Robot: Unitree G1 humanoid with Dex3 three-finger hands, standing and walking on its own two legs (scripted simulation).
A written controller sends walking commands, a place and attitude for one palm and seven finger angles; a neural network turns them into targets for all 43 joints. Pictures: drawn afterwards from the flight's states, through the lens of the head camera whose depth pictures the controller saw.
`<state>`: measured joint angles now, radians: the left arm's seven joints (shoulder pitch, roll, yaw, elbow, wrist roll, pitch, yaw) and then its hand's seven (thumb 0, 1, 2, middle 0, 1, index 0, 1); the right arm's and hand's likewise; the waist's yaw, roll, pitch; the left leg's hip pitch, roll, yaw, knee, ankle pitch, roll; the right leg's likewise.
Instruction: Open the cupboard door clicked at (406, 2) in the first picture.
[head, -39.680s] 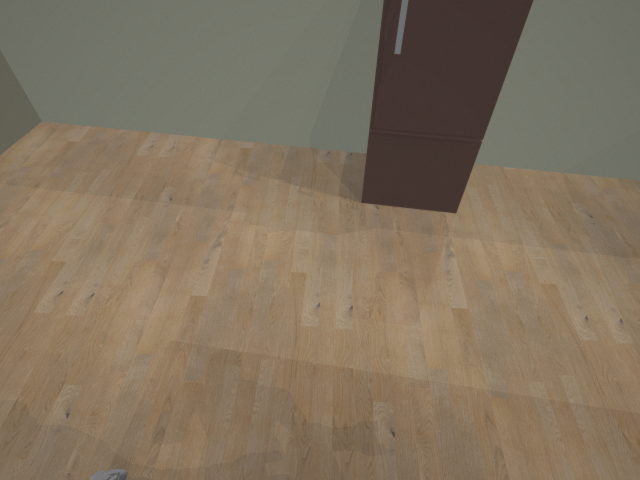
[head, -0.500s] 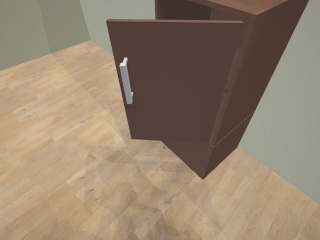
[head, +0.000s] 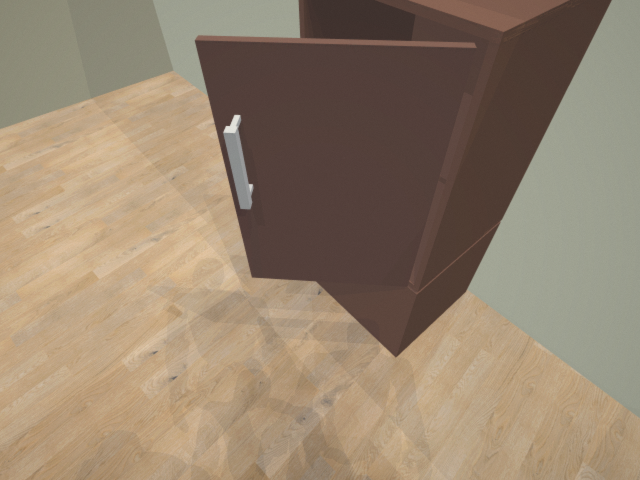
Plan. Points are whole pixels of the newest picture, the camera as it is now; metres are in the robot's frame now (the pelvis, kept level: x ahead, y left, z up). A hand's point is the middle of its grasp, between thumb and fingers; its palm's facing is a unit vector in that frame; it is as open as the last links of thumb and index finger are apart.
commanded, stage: look again from close up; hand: left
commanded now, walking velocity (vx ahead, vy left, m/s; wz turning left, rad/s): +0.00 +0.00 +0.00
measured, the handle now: (241, 164) +0.61 +0.18 +0.04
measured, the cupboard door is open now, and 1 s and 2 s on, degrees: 45 45 45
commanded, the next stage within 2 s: shuffle to correct the standing spot in 0.26 s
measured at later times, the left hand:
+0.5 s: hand out of the picture +0.02 +0.15 -0.18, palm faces +0.05 -0.98 -0.19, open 7.3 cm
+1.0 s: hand out of the picture +0.11 +0.17 -0.18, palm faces +0.06 -0.97 -0.23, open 7.3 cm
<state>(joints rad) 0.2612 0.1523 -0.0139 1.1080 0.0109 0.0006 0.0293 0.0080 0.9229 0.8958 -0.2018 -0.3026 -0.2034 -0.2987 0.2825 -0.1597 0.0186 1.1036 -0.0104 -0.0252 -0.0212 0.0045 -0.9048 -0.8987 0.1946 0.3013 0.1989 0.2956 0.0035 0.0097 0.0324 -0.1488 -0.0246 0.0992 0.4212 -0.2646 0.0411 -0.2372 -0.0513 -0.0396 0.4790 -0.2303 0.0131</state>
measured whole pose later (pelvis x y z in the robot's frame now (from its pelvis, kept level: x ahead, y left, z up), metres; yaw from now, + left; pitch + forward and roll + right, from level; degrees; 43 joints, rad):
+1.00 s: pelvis +0.07 -0.01 -0.01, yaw +2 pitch +1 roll +1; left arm 0.20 0.17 0.03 1.05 0.01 -0.01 0.05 0.01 0.92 0.90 -0.20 -0.30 -0.20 -0.30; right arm 0.30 -0.11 -0.02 1.12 0.00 -0.01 -0.04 0.00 -0.90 -0.90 0.20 0.30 0.20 0.30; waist -0.01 -0.01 0.07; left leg -0.13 -0.01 0.08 0.52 -0.38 0.01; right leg -0.30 -0.05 -0.08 0.60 -0.30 -0.02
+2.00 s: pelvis +0.02 +0.00 +0.00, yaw +3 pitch -2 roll +0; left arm 0.17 0.30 -0.01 1.08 0.01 -0.01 0.01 0.00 0.90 0.90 -0.20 -0.30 -0.20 -0.30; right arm 0.19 -0.32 0.00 1.11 -0.02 -0.01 0.01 0.01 -0.90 -0.90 0.20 0.30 0.20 0.30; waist -0.01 0.00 0.02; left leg -0.10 -0.03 0.08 0.39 -0.27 0.04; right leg -0.24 -0.05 -0.09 0.41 -0.13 0.00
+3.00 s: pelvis +0.05 -0.01 +0.00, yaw +2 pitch -2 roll +1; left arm 0.19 0.20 0.00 1.10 0.00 -0.01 0.02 0.00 0.91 0.90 -0.20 -0.30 -0.20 -0.30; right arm 0.24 -0.24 0.01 1.08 -0.01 -0.02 -0.02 0.01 -0.91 -0.90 0.20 0.30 0.20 0.30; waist 0.00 0.05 0.06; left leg -0.06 -0.02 0.08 0.40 -0.31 0.02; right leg -0.24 -0.05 -0.08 0.49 -0.22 -0.01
